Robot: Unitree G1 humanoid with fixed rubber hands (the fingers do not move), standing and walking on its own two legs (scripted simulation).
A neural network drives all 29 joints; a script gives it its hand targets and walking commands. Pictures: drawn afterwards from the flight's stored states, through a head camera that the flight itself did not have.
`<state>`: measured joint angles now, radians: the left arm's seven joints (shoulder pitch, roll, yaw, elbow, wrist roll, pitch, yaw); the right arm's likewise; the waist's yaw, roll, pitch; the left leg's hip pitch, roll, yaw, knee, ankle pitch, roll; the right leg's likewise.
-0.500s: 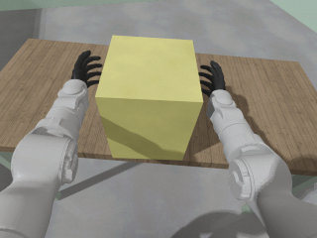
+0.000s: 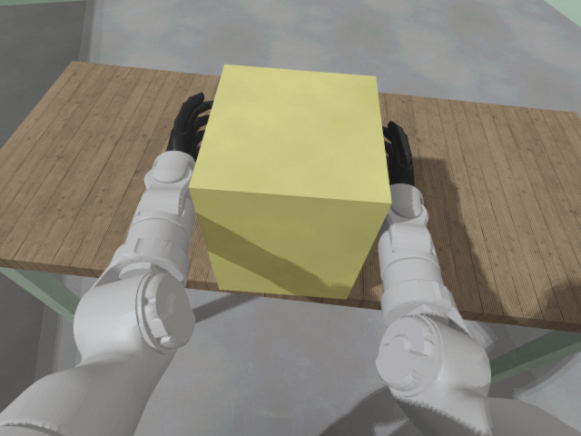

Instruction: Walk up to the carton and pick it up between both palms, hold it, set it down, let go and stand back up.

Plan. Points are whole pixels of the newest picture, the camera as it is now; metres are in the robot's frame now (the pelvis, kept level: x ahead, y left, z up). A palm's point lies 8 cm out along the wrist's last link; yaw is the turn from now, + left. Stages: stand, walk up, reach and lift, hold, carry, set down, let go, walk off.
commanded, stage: reach and lift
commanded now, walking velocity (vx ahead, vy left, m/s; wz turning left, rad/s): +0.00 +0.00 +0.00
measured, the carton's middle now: (290, 192) +0.43 +0.02 +0.07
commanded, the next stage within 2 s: none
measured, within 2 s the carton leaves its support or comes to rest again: leaves its support in 1.74 s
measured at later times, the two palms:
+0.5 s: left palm (179, 162) +0.44 +0.17 +0.11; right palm (394, 187) +0.42 -0.13 +0.10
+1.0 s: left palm (179, 163) +0.44 +0.17 +0.11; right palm (394, 188) +0.42 -0.13 +0.10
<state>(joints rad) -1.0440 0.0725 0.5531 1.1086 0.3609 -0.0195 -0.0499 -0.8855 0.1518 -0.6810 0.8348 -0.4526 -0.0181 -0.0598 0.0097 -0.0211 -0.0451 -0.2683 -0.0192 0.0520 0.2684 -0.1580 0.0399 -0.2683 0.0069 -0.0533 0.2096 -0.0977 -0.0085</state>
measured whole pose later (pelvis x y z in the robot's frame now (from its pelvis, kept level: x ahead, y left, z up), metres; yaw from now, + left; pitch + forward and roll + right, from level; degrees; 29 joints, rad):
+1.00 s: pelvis +0.01 +0.00 +0.00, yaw +2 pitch +5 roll -1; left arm -0.93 -0.01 0.55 0.92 0.39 0.09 -0.07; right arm -0.80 0.15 -0.67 0.83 -0.44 -0.10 -0.04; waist 0.00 -0.02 -0.01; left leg -0.20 -0.01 0.10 0.32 -0.20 0.05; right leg -0.18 0.00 -0.09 0.24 -0.15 -0.01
